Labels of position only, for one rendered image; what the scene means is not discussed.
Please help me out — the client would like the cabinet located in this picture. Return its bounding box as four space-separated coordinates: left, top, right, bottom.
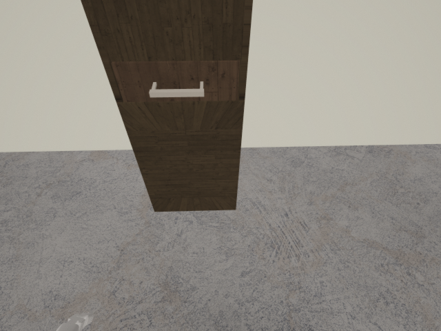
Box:
81 0 253 212

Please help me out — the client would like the drawer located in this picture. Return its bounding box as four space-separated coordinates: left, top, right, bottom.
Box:
111 60 240 102

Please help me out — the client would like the left robot hand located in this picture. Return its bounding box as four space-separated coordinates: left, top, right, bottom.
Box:
56 312 94 331

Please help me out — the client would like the handle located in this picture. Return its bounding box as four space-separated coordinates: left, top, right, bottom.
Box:
149 81 204 97

